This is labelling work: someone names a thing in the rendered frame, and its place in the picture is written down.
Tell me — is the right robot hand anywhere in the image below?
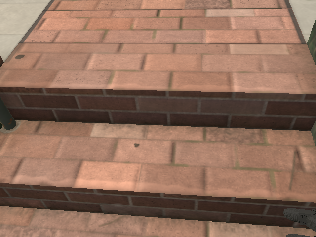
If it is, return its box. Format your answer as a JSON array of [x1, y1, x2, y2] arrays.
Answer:
[[283, 208, 316, 237]]

